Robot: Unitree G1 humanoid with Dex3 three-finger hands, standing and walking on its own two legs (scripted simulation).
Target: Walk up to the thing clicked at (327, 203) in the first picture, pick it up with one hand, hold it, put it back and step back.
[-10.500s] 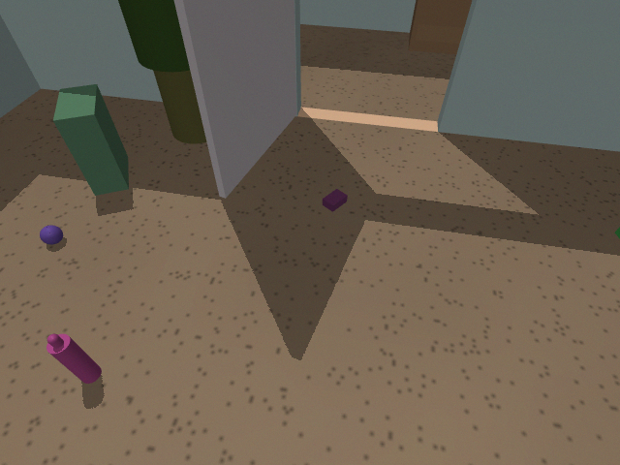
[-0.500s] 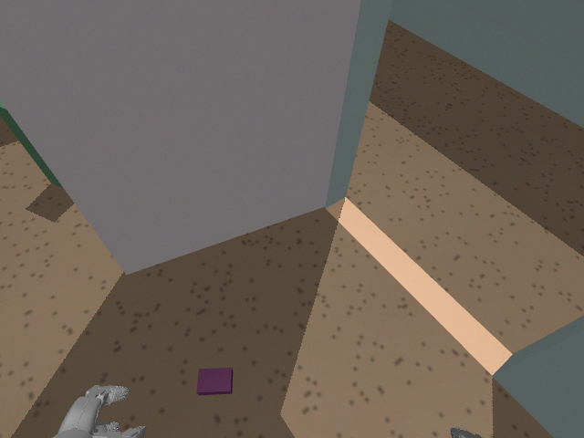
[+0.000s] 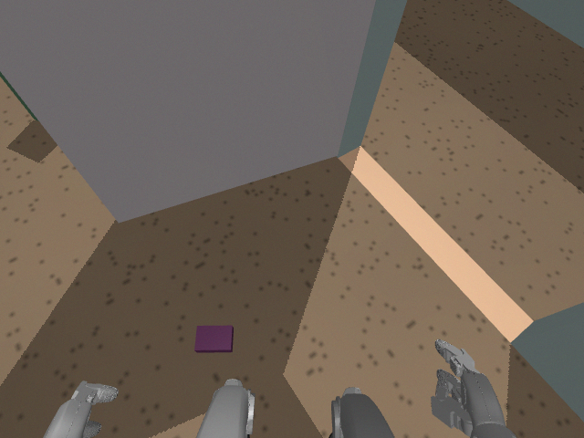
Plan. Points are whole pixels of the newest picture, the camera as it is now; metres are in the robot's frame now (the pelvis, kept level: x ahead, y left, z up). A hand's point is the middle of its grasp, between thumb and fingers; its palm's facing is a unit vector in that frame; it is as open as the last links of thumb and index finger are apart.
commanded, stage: rise first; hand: left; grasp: from above
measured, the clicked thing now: (214, 339) +0.38 +0.22 -0.63
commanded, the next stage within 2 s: approach in 1.98 s
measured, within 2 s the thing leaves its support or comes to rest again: neither
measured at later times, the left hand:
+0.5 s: hand (140, 384) +0.23 +0.30 -0.34, palm faces -0.44 -0.43 -0.79, open 13.6 cm
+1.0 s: hand (157, 361) +0.29 +0.31 -0.44, palm faces -0.46 -0.14 -0.88, open 13.1 cm
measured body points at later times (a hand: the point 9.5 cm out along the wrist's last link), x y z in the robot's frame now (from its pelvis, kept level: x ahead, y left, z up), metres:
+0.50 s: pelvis -0.06 +0.00 -0.19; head +0.15 +0.01 +0.20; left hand +0.25 +0.32 -0.29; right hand +0.14 -0.27 -0.32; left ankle +0.02 +0.13 -0.62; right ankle +0.01 -0.15 -0.62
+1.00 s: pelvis -0.09 +0.00 -0.29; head +0.12 +0.05 +0.11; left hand +0.31 +0.31 -0.39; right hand +0.01 -0.28 -0.41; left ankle +0.02 +0.13 -0.62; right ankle +0.01 -0.15 -0.62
